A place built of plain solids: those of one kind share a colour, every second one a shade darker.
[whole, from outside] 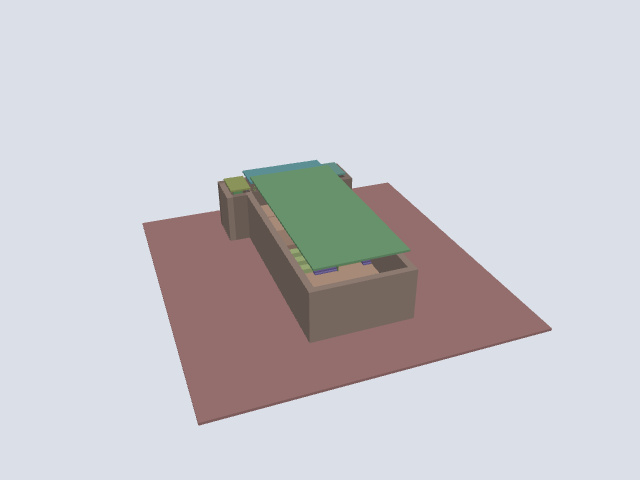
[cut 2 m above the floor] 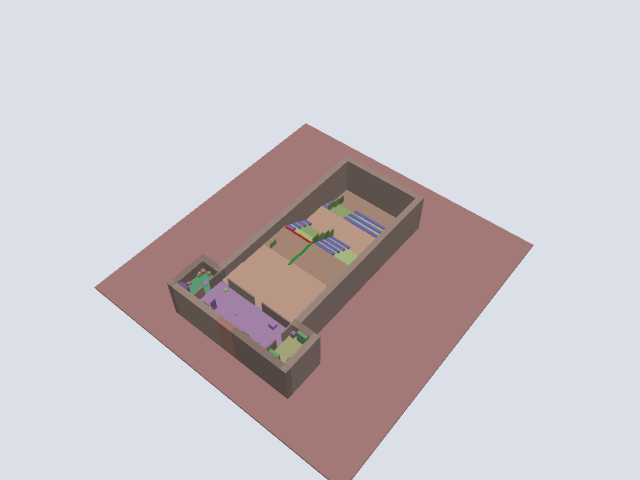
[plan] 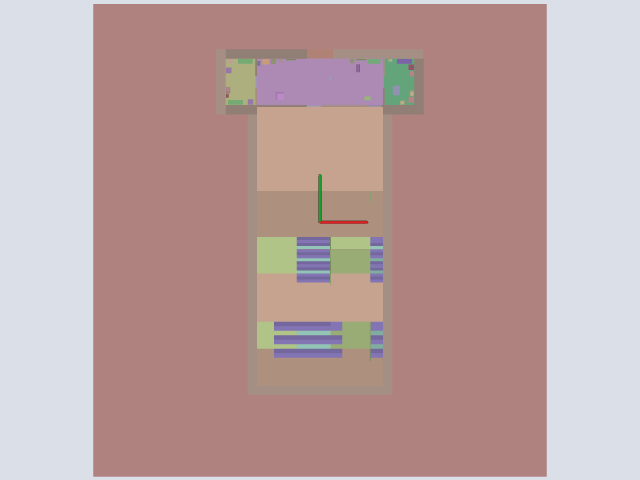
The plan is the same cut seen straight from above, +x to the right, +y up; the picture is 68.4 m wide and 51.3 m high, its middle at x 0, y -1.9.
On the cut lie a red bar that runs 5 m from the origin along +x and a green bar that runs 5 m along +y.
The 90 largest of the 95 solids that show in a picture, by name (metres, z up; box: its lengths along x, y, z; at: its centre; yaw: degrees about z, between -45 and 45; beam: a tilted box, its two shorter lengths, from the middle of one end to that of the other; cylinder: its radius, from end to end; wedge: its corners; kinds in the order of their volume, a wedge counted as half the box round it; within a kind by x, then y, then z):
{
 "floor_gang_1": {"box": [13.65, 4.05, 0.6], "at": [0.0, -15.55, -5.01]},
 "floor_gang_2": {"box": [13.65, 5.15, 2.13], "at": [0.0, -8.05, -4.25]},
 "floor_gang_3": {"box": [13.65, 4.9, 5.13], "at": [0.0, 0.88, -2.75]},
 "floor_gang_4": {"box": [13.65, 4.7, 5.13], "at": [0.0, 5.67, -2.75]},
 "floor_gang_5": {"box": [13.65, 4.4, 5.31], "at": [0.0, 10.22, -2.65]},
 "wall_1": {"box": [1.0, 6.95, 8.09], "at": [-10.58, 15.0, -1.26]},
 "wall_2": {"box": [4.35, 1.0, 8.09], "at": [-8.9, 12.02, -1.26]},
 "wall_3": {"box": [5.15, 1.0, 8.09], "at": [-8.5, 17.98, -1.26]},
 "wall_4": {"box": [1.0, 31.0, 8.09], "at": [-7.23, -2.98, -1.26]},
 "wall_5": {"box": [0.2, 2.08, 8.09], "at": [-6.83, 13.36, -1.26]},
 "wall_6": {"box": [0.2, 2.08, 8.09], "at": [-6.83, 16.64, -1.26]},
 "wall_7": {"box": [6.33, 1.0, 8.09], "at": [-4.56, 17.98, -1.26]},
 "wall_8": {"box": [5.5, 0.2, 8.09], "at": [-4.18, 12.43, -1.26]},
 "wall_9": {"box": [15.45, 1.0, 8.09], "at": [0.0, -17.98, -1.26]},
 "wall_10": {"box": [5.0, 0.2, 8.09], "at": [2.58, 12.43, -1.26]},
 "wall_11": {"box": [6.33, 1.0, 8.09], "at": [4.56, 17.98, -1.26]},
 "wall_12": {"box": [0.2, 2.08, 8.09], "at": [6.83, 13.36, -1.26]},
 "wall_13": {"box": [0.2, 2.08, 8.09], "at": [6.83, 16.64, -1.26]},
 "wall_14": {"box": [1.0, 31.0, 8.09], "at": [7.23, -2.98, -1.26]},
 "wall_15": {"box": [5.15, 1.0, 8.09], "at": [8.5, 17.98, -1.26]},
 "wall_16": {"box": [4.35, 1.0, 8.09], "at": [8.9, 12.02, -1.26]},
 "wall_17": {"box": [1.0, 6.95, 8.09], "at": [10.58, 15.0, -1.26]},
 "ground_under_all_1": {"box": [48.46, 50.53, 0.4], "at": [0.0, -1.94, -5.46]},
 "floor_foyer_1": {"box": [13.65, 5.15, 5.31], "at": [0.0, 15.0, -2.65]},
 "step_tier_1": {"box": [4.35, 1.45, 1.11], "at": [-4.65, -12.8, -4.75]},
 "step_tier_2": {"box": [4.35, 1.45, 1.62], "at": [-4.65, -11.35, -4.5]},
 "step_tier_3": {"box": [4.35, 1.3, 2.88], "at": [-4.65, -4.83, -3.87]},
 "step_tier_4": {"box": [4.35, 1.3, 3.63], "at": [-4.65, -3.52, -3.5]},
 "step_tier_5": {"box": [4.35, 1.3, 4.38], "at": [-4.65, -2.23, -3.12]},
 "step_tier_6": {"box": [4.25, 1.45, 1.11], "at": [3.25, -12.8, -4.75]},
 "step_tier_7": {"box": [4.25, 1.45, 1.62], "at": [3.25, -11.35, -4.5]},
 "step_tier_8": {"box": [4.25, 1.3, 2.88], "at": [3.25, -4.83, -3.87]},
 "step_tier_9": {"box": [4.25, 1.3, 3.63], "at": [3.25, -3.52, -3.5]},
 "step_tier_10": {"box": [4.25, 1.3, 4.38], "at": [3.25, -2.23, -3.12]},
 "ceil_hall_1": {"box": [13.65, 30.0, 0.3], "at": [0.0, -2.58, 5.4]},
 "floor_cloaks_1": {"box": [3.35, 5.15, 5.31], "at": [8.5, 15.0, -2.65]},
 "floor_store_1": {"box": [3.35, 5.15, 5.31], "at": [-8.5, 15.0, -2.65]},
 "tread_1": {"box": [2.45, 0.49, 0.77], "at": [-3.7, -14.25, -4.92]},
 "tread_2": {"box": [2.45, 0.49, 0.94], "at": [-3.7, -13.77, -4.84]},
 "tread_3": {"box": [2.45, 0.49, 1.28], "at": [-3.7, -12.8, -4.67]},
 "tread_4": {"box": [2.45, 0.49, 1.45], "at": [-3.7, -12.32, -4.58]},
 "tread_5": {"box": [2.45, 0.49, 1.79], "at": [-3.7, -11.35, -4.42]},
 "tread_6": {"box": [2.45, 0.49, 1.96], "at": [-3.7, -10.87, -4.33]},
 "tread_7": {"box": [3.6, 0.49, 0.77], "at": [-0.68, -14.25, -4.92]},
 "tread_8": {"box": [3.6, 0.49, 0.94], "at": [-0.68, -13.77, -4.84]},
 "tread_9": {"box": [3.6, 0.49, 1.28], "at": [-0.68, -12.8, -4.67]},
 "tread_10": {"box": [3.6, 0.49, 1.45], "at": [-0.68, -12.32, -4.58]},
 "tread_11": {"box": [3.6, 0.49, 1.79], "at": [-0.68, -11.35, -4.42]},
 "tread_12": {"box": [3.6, 0.49, 1.96], "at": [-0.68, -10.87, -4.33]},
 "tread_13": {"box": [3.6, 0.33, 2.32], "at": [-0.68, -6.29, -4.15]},
 "tread_14": {"box": [3.6, 0.33, 2.5], "at": [-0.68, -5.96, -4.06]},
 "tread_15": {"box": [3.6, 0.33, 2.69], "at": [-0.68, -5.64, -3.96]},
 "tread_16": {"box": [3.6, 0.33, 3.07], "at": [-0.68, -4.99, -3.78]},
 "tread_17": {"box": [3.6, 0.33, 3.25], "at": [-0.68, -4.66, -3.68]},
 "tread_18": {"box": [3.6, 0.33, 3.44], "at": [-0.68, -4.34, -3.59]},
 "tread_19": {"box": [3.6, 0.33, 3.82], "at": [-0.68, -3.69, -3.4]},
 "tread_20": {"box": [3.6, 0.33, 4.0], "at": [-0.68, -3.36, -3.31]},
 "tread_21": {"box": [3.6, 0.33, 4.19], "at": [-0.68, -3.04, -3.21]},
 "tread_22": {"box": [3.6, 0.33, 4.57], "at": [-0.68, -2.39, -3.03]},
 "tread_23": {"box": [3.6, 0.33, 4.75], "at": [-0.68, -2.06, -2.93]},
 "tread_24": {"box": [3.6, 0.33, 4.94], "at": [-0.68, -1.74, -2.84]},
 "tread_25": {"box": [1.25, 0.49, 0.94], "at": [1.75, -13.77, -4.84]},
 "tread_26": {"box": [1.25, 0.49, 1.28], "at": [1.75, -12.8, -4.67]},
 "tread_27": {"box": [1.25, 0.49, 1.45], "at": [1.75, -12.32, -4.58]},
 "tread_28": {"box": [1.25, 0.49, 1.79], "at": [1.75, -11.35, -4.42]},
 "tread_29": {"box": [1.25, 0.49, 1.96], "at": [1.75, -10.87, -4.33]},
 "tread_30": {"box": [1.45, 0.49, 0.94], "at": [6.1, -13.77, -4.84]},
 "tread_31": {"box": [1.45, 0.49, 1.28], "at": [6.1, -12.8, -4.67]},
 "tread_32": {"box": [1.45, 0.49, 1.45], "at": [6.1, -12.32, -4.58]},
 "tread_33": {"box": [1.45, 0.49, 1.79], "at": [6.1, -11.35, -4.42]},
 "tread_34": {"box": [1.45, 0.49, 1.96], "at": [6.1, -10.87, -4.33]},
 "tread_35": {"box": [1.45, 0.33, 2.5], "at": [6.1, -5.96, -4.06]},
 "step_aisle_1": {"box": [3.6, 1.45, 1.11], "at": [-0.68, -12.8, -4.75]},
 "step_aisle_2": {"box": [3.6, 1.45, 1.62], "at": [-0.68, -11.35, -4.5]},
 "step_aisle_3": {"box": [3.6, 1.3, 2.88], "at": [-0.68, -4.83, -3.87]},
 "step_aisle_4": {"box": [3.6, 1.3, 3.63], "at": [-0.68, -3.52, -3.5]},
 "step_aisle_5": {"box": [3.6, 1.3, 4.38], "at": [-0.68, -2.23, -3.12]},
 "step_aisle_6": {"box": [1.45, 1.45, 1.11], "at": [6.1, -12.8, -4.75]},
 "step_aisle_7": {"box": [1.45, 1.45, 1.62], "at": [6.1, -11.35, -4.5]},
 "door_leaf_1": {"box": [2.8, 0.97, 8.58], "at": [0.0, 17.99, -1.02]},
 "ceil_foyer_1": {"box": [13.65, 5.15, 0.3], "at": [0.0, 15.0, 4.35]},
 "ceil_cloaks_1": {"box": [3.35, 5.15, 0.3], "at": [8.5, 15.0, 3.4]},
 "ceil_store_1": {"box": [3.35, 5.15, 0.3], "at": [-8.5, 15.0, 3.4]},
 "step_strewn_rostrum_low_1": {"box": [0.77, 1.03, 5.46], "at": [8.15, 14.07, -2.58]},
 "shelves_store_1": {"box": [1.6, 0.5, 2.0], "at": [-9.03, 12.8, 1.0]},
 "shelves_store_2": {"box": [1.6, 0.5, 2.0], "at": [-7.97, 17.2, 1.0]},
 "wall_sep_1": {"box": [0.12, 1.3, 5.43], "at": [1.12, -3.52, -2.6]},
 "wall_sep_2": {"box": [0.12, 1.3, 6.18], "at": [1.12, -2.23, -2.22]},
 "wall_sep_3": {"box": [0.12, 1.45, 3.18], "at": [5.38, -11.35, -3.72]},
 "shelves_cloaks_1": {"box": [1.6, 0.5, 2.0], "at": [9.03, 17.2, 1.0]}
}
